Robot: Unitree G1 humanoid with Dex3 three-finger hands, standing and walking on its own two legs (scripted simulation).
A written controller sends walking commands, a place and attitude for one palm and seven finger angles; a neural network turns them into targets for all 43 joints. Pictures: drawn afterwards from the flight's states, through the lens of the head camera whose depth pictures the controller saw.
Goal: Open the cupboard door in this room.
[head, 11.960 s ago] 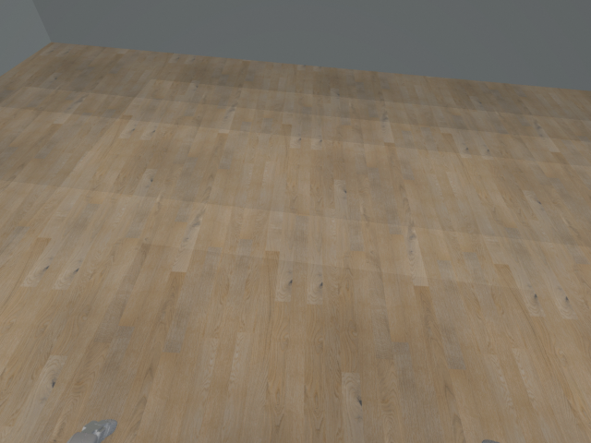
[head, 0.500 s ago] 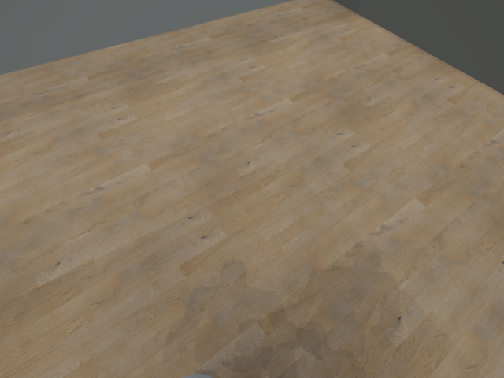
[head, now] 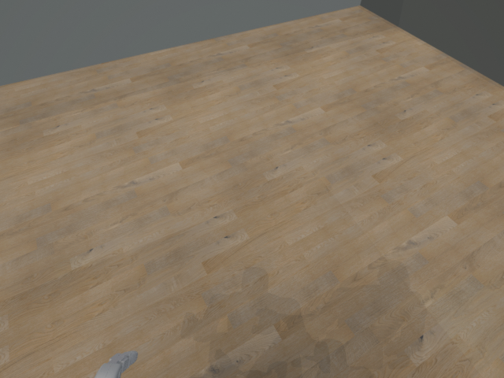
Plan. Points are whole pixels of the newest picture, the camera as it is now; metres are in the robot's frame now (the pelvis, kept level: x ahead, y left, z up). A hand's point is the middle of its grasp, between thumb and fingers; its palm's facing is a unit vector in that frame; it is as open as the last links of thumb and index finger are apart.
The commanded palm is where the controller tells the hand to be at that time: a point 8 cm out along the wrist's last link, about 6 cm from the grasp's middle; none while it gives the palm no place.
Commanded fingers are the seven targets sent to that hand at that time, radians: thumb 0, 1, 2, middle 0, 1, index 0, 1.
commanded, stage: turn or walk to find it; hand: left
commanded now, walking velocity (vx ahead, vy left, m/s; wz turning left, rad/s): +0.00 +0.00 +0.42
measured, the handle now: out of the picture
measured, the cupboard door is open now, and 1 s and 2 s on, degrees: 0 0 0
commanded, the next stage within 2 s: none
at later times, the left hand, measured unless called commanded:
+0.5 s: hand out of the picture -0.06 +0.17 -0.16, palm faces +0.30 -0.92 -0.25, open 7.4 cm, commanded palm none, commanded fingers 0.00 0.90 0.90 -0.20 -0.30 -0.20 -0.30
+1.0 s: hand out of the picture -0.05 +0.23 -0.16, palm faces +0.43 -0.87 -0.25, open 7.4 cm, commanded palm none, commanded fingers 0.00 0.90 0.90 -0.20 -0.30 -0.20 -0.30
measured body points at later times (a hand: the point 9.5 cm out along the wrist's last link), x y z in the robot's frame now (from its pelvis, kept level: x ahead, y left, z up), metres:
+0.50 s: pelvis -0.04 -0.02 +0.00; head -0.01 -0.02 +0.45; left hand -0.08 +0.22 -0.14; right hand +0.08 -0.26 -0.15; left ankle -0.12 +0.11 -0.70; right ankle +0.00 -0.12 -0.74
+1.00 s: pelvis -0.06 +0.00 +0.00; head -0.03 +0.01 +0.45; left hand -0.08 +0.27 -0.14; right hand +0.08 -0.20 -0.15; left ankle -0.11 +0.09 -0.74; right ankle -0.02 -0.13 -0.70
